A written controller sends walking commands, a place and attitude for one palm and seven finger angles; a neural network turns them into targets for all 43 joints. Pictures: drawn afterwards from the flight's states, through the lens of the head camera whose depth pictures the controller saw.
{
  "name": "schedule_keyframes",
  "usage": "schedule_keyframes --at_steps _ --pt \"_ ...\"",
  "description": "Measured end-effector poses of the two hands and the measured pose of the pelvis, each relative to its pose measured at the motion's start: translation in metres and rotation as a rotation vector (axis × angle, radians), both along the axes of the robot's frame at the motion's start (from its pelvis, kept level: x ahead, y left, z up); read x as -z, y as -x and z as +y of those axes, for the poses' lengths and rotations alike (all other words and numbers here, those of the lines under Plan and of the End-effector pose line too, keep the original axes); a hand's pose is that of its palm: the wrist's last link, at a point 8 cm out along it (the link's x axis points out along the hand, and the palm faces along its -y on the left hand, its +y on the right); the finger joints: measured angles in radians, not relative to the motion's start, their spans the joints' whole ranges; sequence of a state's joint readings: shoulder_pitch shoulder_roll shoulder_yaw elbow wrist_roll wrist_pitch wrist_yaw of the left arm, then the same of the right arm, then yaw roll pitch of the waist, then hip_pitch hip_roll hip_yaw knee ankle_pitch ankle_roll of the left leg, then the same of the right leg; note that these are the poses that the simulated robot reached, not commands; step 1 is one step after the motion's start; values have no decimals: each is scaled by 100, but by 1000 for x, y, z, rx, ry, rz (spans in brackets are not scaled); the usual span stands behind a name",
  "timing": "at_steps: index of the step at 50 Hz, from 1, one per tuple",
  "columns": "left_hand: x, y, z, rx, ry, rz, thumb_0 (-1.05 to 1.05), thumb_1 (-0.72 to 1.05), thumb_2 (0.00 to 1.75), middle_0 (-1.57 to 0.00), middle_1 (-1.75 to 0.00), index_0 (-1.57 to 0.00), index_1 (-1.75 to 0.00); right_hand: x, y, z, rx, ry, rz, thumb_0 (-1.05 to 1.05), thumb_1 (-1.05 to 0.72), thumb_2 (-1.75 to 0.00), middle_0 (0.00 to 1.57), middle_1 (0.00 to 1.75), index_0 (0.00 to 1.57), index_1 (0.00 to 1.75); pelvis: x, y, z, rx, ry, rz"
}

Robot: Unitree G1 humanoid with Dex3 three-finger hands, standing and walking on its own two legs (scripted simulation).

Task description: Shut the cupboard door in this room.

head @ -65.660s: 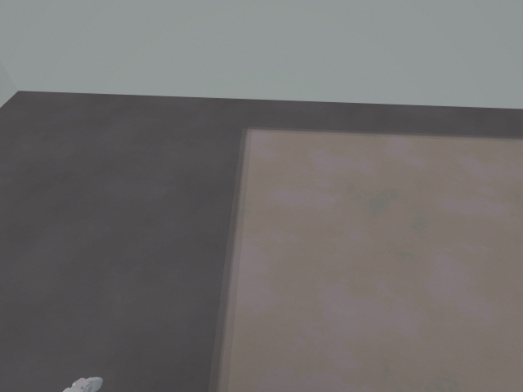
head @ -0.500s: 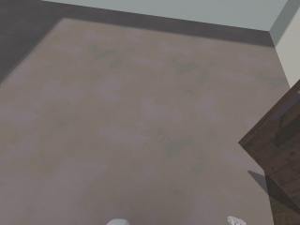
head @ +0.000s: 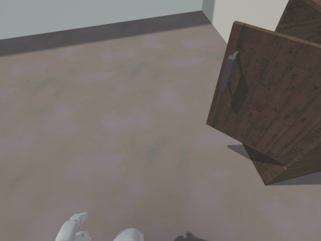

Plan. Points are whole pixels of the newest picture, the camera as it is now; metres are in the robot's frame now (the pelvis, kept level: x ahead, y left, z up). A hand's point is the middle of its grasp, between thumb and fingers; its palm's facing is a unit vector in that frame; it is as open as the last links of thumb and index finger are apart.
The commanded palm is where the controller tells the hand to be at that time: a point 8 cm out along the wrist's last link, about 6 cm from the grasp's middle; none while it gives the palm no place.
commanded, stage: turn to face it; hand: left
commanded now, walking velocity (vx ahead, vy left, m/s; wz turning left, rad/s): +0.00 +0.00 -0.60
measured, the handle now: (228, 71) +0.70 -0.24 -0.04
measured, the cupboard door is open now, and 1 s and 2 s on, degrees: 41 41 41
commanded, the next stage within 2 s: take the last steps up to it in 0.94 s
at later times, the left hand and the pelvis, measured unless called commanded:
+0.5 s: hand out of the picture +0.13 +0.21 -0.15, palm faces -0.25 -0.94 -0.22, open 7.4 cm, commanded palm none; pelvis -0.01 +0.02 +0.01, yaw -17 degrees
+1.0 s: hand (115, 234) +0.16 +0.15 -0.17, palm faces -0.44 -0.88 -0.20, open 7.4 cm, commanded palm none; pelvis +0.00 +0.01 +0.00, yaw -29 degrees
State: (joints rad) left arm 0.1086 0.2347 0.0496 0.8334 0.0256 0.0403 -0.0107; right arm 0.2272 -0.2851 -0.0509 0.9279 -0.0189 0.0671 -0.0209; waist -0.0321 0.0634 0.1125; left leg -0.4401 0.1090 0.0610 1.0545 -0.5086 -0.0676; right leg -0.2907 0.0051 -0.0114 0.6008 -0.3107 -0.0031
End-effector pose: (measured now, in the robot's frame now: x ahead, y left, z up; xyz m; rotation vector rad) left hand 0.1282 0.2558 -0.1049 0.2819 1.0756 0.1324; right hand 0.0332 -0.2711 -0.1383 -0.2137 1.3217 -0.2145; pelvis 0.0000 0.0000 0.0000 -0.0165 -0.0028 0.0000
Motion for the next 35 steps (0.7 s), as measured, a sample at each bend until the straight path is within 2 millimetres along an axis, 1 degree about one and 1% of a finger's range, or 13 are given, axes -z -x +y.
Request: schedule_keyframes --at_steps 3,6,10,13,15,18,21,23,27,30,31,33,35 --pt "3 9 -10 15 18 46 1 91 90 -20 -30 -20 -30 -8 -4 2 21 -3 -42 1 -91 -90 19 30 19 30 -5 1 0 30 -11 0" --pt "9 17 -13 27 43 79 1 91 90 -20 -30 -20 -30 -15 -10 8 35 -2 -84 1 -91 -90 19 30 19 30 -7 1 4 60 -17 2" --pt "23 23 -6 40 75 116 1 91 90 -20 -30 -20 -30 -23 -16 21 56 16 -140 1 -91 -90 19 30 19 30 -4 1 16 108 -13 8" --pt "35 22 5 51 92 140 1 91 90 -20 -30 -20 -30 -25 -12 32 65 43 -172 1 -90 -90 20 30 20 30 2 2 26 144 -1 13" --pt "35 20 10 71 91 156 1 91 90 -20 -30 -20 -30 -30 -3 38 72 47 -168 1 -90 -90 20 30 20 30 -1 3 28 173 2 8" --pt "29 14 14 94 89 164 1 91 90 -20 -30 -20 -30 -36 13 44 98 44 -142 1 -90 -90 20 30 20 30 -8 4 29 210 10 4" --pt "22 7 13 121 77 166 1 91 90 -20 -30 -20 -30 -36 29 45 140 36 -120 1 -90 -90 20 30 20 30 -13 6 28 248 17 6" --pt "18 1 8 150 64 166 1 91 90 -20 -30 -20 -30 -34 41 43 177 28 -112 1 -90 -90 20 30 20 30 -14 7 25 276 19 7" --pt "12 -15 -10 223 32 151 1 91 90 -20 -30 -20 -30 -22 69 33 256 5 -97 1 -90 -90 20 30 20 30 -10 12 15 329 12 7" --pt "13 -27 -29 279 1 105 1 91 90 -20 -30 -20 -30 -4 91 19 314 -15 -83 1 -90 -90 20 30 20 30 2 16 2 362 -14 8" --pt "12 -28 -35 291 -7 95 1 91 90 -20 -30 -20 -30 1 98 14 331 -18 -69 1 -90 -90 20 30 20 30 4 18 0 371 -8 8" --pt "7 -28 -45 308 -14 88 1 91 90 -20 -30 -20 -30 4 107 8 360 -15 -43 1 -90 -90 20 30 20 30 2 19 -1 382 -5 8" --pt "4 -27 -52 320 -17 94 1 91 90 -20 -30 -20 -30 0 111 4 379 -11 -38 1 -90 -90 20 30 20 30 -3 20 -3 398 -12 9"
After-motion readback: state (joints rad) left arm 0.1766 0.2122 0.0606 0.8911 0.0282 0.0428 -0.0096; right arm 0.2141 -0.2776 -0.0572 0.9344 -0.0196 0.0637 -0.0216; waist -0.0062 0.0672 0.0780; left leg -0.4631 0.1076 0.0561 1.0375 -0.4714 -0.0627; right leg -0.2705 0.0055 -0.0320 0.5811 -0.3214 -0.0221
